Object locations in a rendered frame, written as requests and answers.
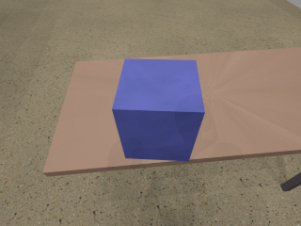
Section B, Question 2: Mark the table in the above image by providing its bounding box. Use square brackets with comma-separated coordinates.
[43, 47, 301, 192]

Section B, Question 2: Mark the carton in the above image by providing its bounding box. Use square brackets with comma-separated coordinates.
[112, 58, 205, 162]

